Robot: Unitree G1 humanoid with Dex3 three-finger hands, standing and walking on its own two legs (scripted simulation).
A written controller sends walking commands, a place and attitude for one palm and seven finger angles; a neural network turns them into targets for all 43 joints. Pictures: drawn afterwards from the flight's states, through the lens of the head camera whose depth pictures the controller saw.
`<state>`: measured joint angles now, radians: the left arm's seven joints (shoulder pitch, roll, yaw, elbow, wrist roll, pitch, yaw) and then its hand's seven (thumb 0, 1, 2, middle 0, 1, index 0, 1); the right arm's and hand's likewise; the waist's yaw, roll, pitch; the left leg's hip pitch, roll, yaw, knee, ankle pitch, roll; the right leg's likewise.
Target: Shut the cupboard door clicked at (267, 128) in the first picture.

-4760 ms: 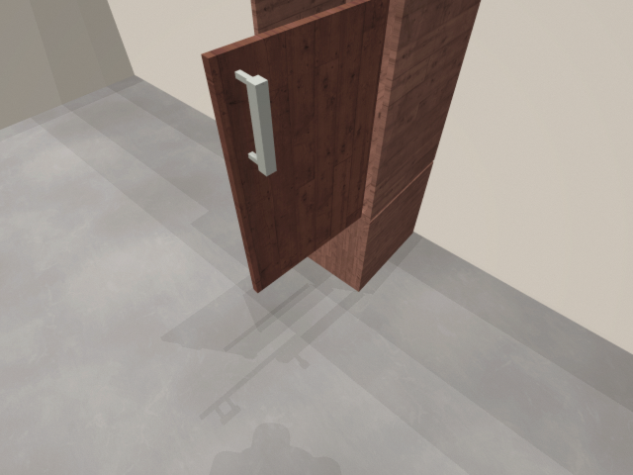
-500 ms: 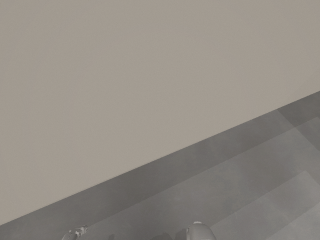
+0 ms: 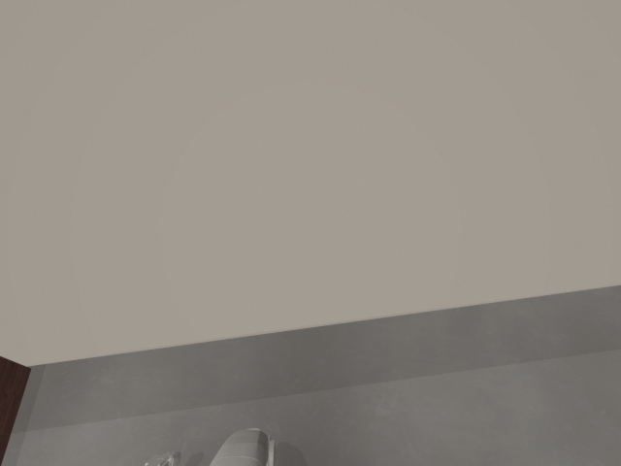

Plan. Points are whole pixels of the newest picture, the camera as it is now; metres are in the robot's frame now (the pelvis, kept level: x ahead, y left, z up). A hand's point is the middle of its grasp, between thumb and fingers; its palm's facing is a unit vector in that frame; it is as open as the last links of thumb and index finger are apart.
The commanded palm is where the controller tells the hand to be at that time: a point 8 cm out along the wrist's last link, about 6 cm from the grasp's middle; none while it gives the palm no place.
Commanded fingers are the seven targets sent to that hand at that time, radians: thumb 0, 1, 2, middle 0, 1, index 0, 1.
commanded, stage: turn to face it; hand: left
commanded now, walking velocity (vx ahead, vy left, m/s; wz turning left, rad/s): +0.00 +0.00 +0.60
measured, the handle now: out of the picture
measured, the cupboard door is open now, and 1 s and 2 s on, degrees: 84 84 84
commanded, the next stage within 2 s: none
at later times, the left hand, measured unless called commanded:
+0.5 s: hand out of the picture -0.01 +0.24 -0.18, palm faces +0.35 -0.90 -0.24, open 7.4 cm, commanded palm none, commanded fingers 0.00 0.90 0.90 -0.20 -0.30 -0.20 -0.30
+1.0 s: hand out of the picture -0.02 +0.18 -0.18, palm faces +0.57 -0.79 -0.23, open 7.4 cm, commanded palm none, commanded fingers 0.00 0.90 0.90 -0.20 -0.30 -0.20 -0.30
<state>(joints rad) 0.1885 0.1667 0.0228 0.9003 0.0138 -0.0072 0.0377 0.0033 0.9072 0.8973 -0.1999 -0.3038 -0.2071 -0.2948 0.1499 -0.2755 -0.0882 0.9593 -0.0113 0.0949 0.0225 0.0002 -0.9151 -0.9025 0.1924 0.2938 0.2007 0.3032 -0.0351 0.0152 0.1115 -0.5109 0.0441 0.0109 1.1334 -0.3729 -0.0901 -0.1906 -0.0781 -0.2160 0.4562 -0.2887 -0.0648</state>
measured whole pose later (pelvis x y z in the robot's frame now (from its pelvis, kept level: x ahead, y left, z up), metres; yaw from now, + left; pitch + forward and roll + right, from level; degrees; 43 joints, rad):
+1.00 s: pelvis +0.03 -0.02 -0.01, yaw +38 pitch +1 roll +2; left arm 0.18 0.19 0.03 0.88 0.03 0.01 0.02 0.00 0.90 0.90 -0.20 -0.30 -0.21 -0.30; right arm 0.15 -0.24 -0.07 0.95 -0.01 0.08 0.04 0.00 -0.91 -0.90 0.19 0.29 0.20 0.30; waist -0.02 -0.03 0.13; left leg -0.39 0.04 0.10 0.81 -0.44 -0.07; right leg -0.21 -0.16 -0.26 0.56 -0.35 0.02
